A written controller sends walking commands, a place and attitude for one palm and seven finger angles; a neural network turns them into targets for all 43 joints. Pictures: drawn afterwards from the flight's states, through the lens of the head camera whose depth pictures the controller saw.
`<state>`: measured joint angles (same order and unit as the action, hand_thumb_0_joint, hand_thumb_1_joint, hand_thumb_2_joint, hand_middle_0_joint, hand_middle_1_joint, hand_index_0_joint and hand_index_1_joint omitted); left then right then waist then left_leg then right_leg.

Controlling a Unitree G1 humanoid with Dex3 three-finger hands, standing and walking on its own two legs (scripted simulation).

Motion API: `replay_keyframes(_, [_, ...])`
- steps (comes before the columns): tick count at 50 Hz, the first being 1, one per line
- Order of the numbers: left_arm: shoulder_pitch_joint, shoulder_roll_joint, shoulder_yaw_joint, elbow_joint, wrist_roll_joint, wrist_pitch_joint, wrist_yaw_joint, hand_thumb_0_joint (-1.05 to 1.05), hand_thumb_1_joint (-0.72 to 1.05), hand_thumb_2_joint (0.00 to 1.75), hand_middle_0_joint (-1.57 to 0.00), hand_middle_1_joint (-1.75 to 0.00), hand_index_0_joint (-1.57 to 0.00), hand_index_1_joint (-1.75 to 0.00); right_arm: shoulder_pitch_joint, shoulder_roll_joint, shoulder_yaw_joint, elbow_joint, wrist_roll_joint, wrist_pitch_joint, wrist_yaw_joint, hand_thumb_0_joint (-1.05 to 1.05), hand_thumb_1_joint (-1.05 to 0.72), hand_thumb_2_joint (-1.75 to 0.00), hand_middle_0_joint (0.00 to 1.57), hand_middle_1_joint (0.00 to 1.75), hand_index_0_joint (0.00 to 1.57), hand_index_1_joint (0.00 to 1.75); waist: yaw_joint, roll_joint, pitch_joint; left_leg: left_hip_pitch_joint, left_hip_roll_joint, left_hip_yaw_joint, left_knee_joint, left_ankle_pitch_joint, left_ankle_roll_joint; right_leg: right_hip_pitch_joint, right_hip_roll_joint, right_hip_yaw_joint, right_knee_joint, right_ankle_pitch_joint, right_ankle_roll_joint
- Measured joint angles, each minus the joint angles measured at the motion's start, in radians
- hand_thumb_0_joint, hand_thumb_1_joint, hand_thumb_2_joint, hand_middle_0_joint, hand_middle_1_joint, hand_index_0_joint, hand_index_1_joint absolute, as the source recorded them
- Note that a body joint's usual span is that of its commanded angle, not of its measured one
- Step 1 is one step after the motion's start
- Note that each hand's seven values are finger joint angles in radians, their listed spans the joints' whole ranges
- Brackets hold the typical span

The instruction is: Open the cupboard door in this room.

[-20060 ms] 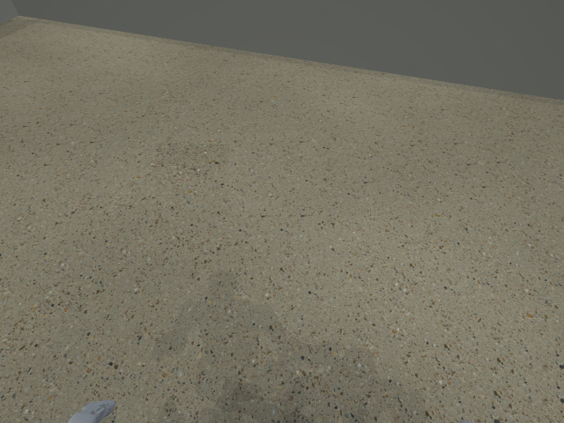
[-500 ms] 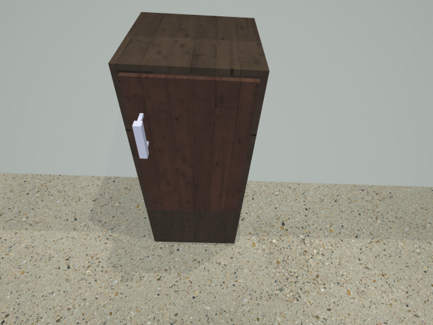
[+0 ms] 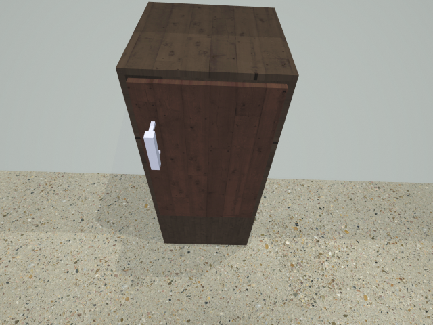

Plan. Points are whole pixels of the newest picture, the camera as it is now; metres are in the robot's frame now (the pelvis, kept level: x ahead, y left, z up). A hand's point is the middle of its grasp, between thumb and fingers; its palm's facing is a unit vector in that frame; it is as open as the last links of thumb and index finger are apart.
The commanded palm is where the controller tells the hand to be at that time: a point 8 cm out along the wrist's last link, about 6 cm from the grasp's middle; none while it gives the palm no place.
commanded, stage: come to a stop and stand still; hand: left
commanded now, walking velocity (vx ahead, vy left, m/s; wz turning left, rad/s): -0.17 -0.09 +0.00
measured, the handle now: (154, 145) +0.53 +0.20 -0.02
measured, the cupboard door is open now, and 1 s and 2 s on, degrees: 0 0 0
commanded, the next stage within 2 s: look again from close up in 0.82 s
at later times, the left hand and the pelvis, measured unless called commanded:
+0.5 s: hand out of the picture +0.02 +0.16 -0.17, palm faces +0.07 -0.98 -0.20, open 7.3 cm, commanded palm none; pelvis -0.03 -0.02 +0.00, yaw +0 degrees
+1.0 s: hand out of the picture -0.09 +0.13 -0.17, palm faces +0.03 -0.99 -0.14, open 7.4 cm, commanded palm none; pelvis -0.05 -0.01 +0.00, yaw +0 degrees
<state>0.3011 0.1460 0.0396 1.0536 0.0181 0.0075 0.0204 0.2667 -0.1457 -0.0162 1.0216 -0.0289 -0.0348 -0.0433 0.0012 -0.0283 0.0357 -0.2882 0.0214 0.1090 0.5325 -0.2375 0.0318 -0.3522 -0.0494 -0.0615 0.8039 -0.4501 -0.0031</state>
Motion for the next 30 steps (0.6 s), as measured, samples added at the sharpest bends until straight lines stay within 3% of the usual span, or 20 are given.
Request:
replay_keyframes(5, [-0.044, 0.018, 0.005, -0.041, 0.005, 0.009, 0.0, 0.02, 0.93, 0.9, -0.19, -0.3, -0.19, -0.3, -0.023, -0.007, -0.012, -0.005, 0.007, 0.021, 0.0, 0.01, -0.94, -0.9, 0.2, 0.3, 0.21, 0.3, -0.004, 0.018, 0.019, 0.0, 0.01, 0.008, -0.01, 0.007, -0.017, 0.04, 0.026, -0.015, -0.166, 0.116, 0.0])
replay_keyframes(8, [-0.06, 0.019, 0.005, -0.06, 0.011, 0.004, 0.002, 0.01, 0.93, 0.9, -0.19, -0.3, -0.19, -0.3, -0.036, -0.017, -0.024, -0.007, 0.014, 0.036, 0.003, 0.01, -0.93, -0.9, 0.2, 0.3, 0.21, 0.3, -0.005, 0.042, 0.03, -0.023, 0.028, 0.008, 0.037, -0.014, -0.032, 0.053, 0.045, -0.015, -0.206, 0.166, -0.039])
replay_keyframes(12, [-0.073, 0.011, -0.008, -0.074, 0.013, -0.007, 0.005, 0.01, 0.92, 0.9, -0.19, -0.3, -0.19, -0.3, -0.039, -0.02, -0.034, -0.002, 0.02, 0.063, 0.009, 0.01, -0.92, -0.9, 0.2, 0.3, 0.2, 0.3, -0.015, 0.054, 0.025, -0.074, 0.008, -0.049, 0.21, -0.199, -0.033, 0.051, 0.048, -0.035, -0.206, 0.151, -0.068])
replay_keyframes(15, [-0.08, 0.007, -0.008, -0.077, 0.013, -0.011, 0.015, 0.01, 0.93, 0.9, -0.2, -0.3, -0.19, -0.3, -0.039, -0.012, -0.032, 0.013, 0.022, 0.07, 0.014, 0.01, -0.92, -0.9, 0.2, 0.3, 0.2, 0.3, -0.007, 0.046, 0.017, -0.074, -0.003, -0.07, 0.29, -0.227, -0.041, 0.059, 0.052, -0.041, -0.233, 0.172, -0.076])
replay_keyframes(20, [-0.076, 0.017, -0.01, -0.078, 0.012, -0.017, 0.01, 0.01, 0.94, 0.9, -0.2, -0.3, -0.2, -0.3, -0.03, -0.006, -0.024, 0.021, 0.023, 0.064, 0.021, 0.01, -0.93, -0.9, 0.2, 0.3, 0.2, 0.3, 0.009, 0.018, 0.001, 0.016, -0.015, -0.062, 0.143, -0.195, -0.051, 0.059, 0.053, -0.041, -0.263, 0.204, -0.075])
replay_keyframes(23, [-0.071, 0.022, -0.007, -0.065, 0.005, -0.009, 0.006, 0.01, 0.93, 0.9, -0.2, -0.3, -0.2, -0.3, -0.019, -0.002, -0.018, 0.021, 0.023, 0.046, 0.02, 0.01, -0.93, -0.9, 0.2, 0.3, 0.2, 0.3, 0.009, 0.007, -0.002, 0.089, -0.018, -0.06, -0.021, -0.053, -0.035, 0.052, 0.053, -0.045, -0.25, 0.207, -0.066])
replay_keyframes(30, [-0.041, 0.025, -0.011, -0.015, 0.003, 0.009, 0.0, 0.01, 0.93, 0.9, -0.2, -0.3, -0.2, -0.3, 0.03, 0.008, 0.003, 0.045, 0.012, 0.044, 0.018, 0.01, -0.93, -0.9, 0.2, 0.3, 0.2, 0.3, 0.025, -0.001, -0.025, 0.125, -0.028, -0.049, -0.067, -0.029, -0.013, 0.101, 0.048, -0.035, -0.329, 0.261, -0.046])
